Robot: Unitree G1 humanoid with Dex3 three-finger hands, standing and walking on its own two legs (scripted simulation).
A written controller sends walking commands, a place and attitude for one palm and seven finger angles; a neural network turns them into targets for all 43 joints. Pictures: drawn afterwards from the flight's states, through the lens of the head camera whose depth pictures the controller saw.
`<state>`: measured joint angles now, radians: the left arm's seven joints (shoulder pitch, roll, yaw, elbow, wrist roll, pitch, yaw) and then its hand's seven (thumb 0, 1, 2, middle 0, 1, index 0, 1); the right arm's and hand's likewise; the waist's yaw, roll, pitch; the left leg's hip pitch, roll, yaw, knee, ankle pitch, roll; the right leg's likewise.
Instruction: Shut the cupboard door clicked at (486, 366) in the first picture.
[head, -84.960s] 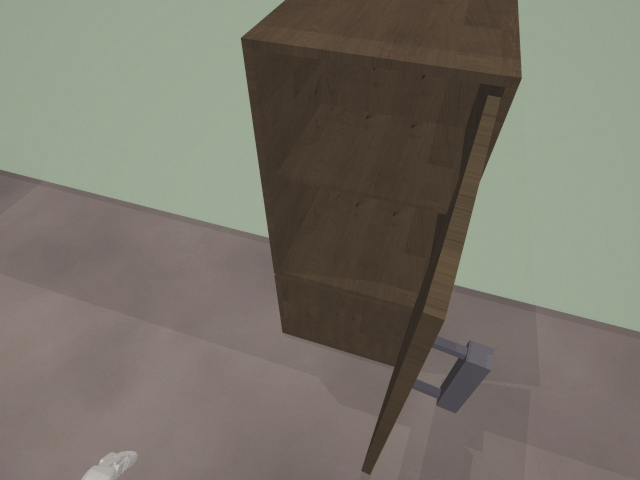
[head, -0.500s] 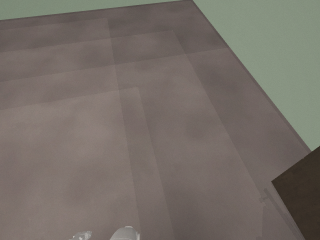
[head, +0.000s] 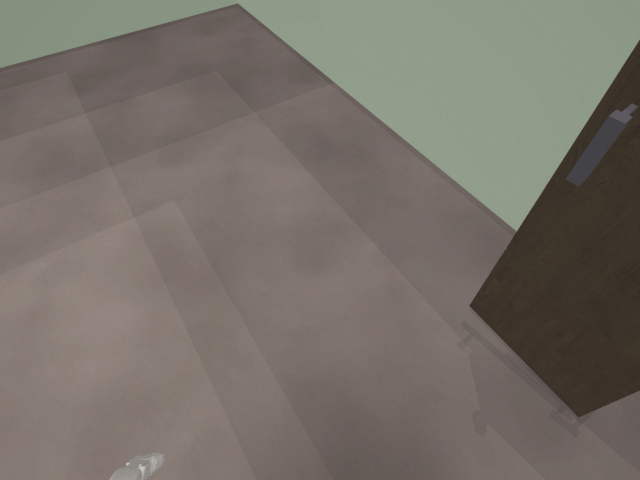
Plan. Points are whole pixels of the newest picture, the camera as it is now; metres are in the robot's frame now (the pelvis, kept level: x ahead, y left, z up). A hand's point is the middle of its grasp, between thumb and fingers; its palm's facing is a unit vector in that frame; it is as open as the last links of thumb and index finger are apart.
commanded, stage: turn to face it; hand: left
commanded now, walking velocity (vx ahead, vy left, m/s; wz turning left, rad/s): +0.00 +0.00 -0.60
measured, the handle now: (602, 145) +0.62 -0.44 +0.04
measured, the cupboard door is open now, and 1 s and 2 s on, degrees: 7 7 7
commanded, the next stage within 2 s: take the last steps up to it in 1.32 s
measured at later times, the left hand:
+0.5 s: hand (188, 478) +0.14 +0.20 -0.17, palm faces -0.21 -0.96 -0.19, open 7.4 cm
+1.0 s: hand (268, 418) +0.22 +0.09 -0.14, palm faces -0.54 -0.79 -0.28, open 7.4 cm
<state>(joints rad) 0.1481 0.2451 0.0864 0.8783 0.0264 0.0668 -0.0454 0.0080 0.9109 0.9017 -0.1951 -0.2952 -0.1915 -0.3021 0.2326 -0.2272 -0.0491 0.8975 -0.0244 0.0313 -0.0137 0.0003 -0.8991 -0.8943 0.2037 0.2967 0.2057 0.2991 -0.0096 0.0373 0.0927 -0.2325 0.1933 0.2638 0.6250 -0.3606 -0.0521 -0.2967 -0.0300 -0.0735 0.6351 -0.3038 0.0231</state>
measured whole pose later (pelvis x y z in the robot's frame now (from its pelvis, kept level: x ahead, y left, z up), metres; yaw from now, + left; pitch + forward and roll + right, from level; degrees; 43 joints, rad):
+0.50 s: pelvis +0.02 +0.03 +0.00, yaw -16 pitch +1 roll -1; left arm 0.20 0.24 0.08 0.91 0.02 0.07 -0.01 0.01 0.91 0.90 -0.20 -0.30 -0.20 -0.30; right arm 0.15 -0.21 -0.02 0.85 -0.02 0.02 -0.02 0.00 -0.90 -0.89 0.20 0.30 0.20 0.30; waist 0.02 -0.05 0.08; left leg -0.31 0.04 0.07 0.60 -0.30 0.00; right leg -0.41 0.06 0.11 0.84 -0.48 0.02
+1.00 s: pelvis +0.01 -0.01 +0.01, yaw -34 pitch +1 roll +0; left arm 0.14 0.19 0.05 0.89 0.02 0.03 -0.01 0.00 0.91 0.90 -0.20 -0.30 -0.20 -0.30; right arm 0.23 -0.29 -0.07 0.94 -0.02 0.08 -0.02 0.00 -0.91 -0.89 0.20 0.30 0.20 0.30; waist -0.03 0.08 0.08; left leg -0.47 0.10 0.06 1.12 -0.45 -0.07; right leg -0.28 0.00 -0.03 0.57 -0.30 -0.02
